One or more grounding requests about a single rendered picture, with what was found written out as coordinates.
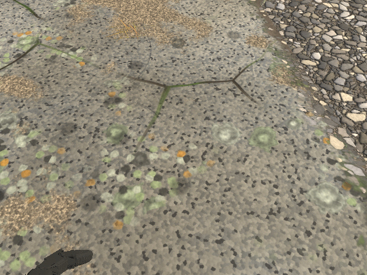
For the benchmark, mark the robot left hand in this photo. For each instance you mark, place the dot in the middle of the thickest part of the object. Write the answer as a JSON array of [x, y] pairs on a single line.
[[60, 261]]

